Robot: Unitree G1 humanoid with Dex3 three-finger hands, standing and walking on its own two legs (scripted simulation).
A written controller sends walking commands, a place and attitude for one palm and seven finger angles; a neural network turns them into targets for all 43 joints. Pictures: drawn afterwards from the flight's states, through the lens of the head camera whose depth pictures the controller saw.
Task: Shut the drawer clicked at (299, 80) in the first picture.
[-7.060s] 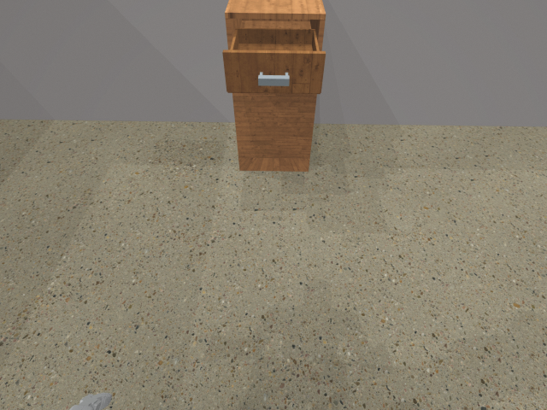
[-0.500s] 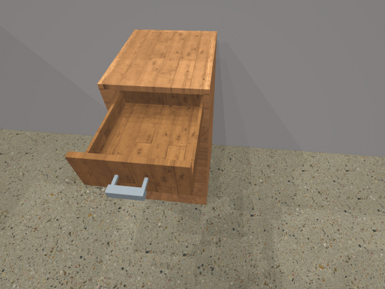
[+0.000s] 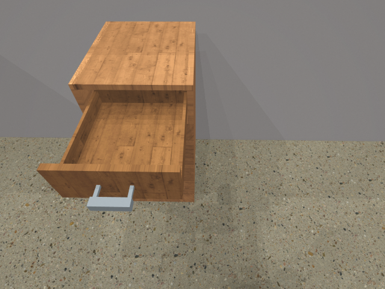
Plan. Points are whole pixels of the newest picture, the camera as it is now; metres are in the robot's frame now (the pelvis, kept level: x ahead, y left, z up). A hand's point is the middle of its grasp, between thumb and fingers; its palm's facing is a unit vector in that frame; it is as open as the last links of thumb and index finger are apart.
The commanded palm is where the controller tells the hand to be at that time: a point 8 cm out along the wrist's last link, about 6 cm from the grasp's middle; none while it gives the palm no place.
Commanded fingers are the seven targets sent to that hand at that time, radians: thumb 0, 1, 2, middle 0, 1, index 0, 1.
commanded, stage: come to a stop and stand still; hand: left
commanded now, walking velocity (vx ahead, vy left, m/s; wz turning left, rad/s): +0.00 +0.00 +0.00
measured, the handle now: (112, 196) +0.34 +0.22 -0.06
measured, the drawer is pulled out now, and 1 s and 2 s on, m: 0.30 0.30 0.30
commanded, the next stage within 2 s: look again from close up in 1.16 s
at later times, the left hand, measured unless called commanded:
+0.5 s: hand out of the picture -0.01 +0.15 -0.17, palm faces +0.08 -0.98 -0.18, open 7.3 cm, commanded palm none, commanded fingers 0.00 0.90 0.90 -0.20 -0.30 -0.20 -0.30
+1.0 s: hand out of the picture -0.03 +0.17 -0.17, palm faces +0.06 -0.98 -0.19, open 7.4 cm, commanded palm none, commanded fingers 0.00 0.90 0.90 -0.20 -0.30 -0.20 -0.30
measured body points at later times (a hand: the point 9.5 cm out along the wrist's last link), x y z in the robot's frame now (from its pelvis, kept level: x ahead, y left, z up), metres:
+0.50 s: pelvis +0.00 -0.02 +0.01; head +0.01 -0.02 +0.46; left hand -0.02 +0.20 -0.15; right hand +0.01 -0.24 -0.16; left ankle -0.06 +0.13 -0.74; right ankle +0.00 -0.10 -0.74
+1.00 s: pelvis -0.02 +0.00 +0.01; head -0.01 +0.00 +0.46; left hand -0.03 +0.22 -0.15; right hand -0.06 -0.21 -0.16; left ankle -0.06 +0.13 -0.74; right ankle +0.00 -0.10 -0.74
